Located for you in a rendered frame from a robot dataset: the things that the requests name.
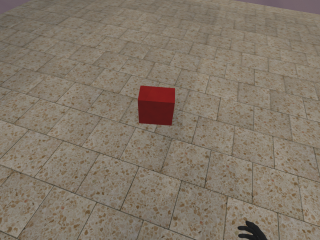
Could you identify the carton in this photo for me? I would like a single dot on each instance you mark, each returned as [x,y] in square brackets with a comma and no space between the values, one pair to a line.
[156,105]

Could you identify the robot right hand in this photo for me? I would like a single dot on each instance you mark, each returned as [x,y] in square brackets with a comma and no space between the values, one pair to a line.
[251,228]

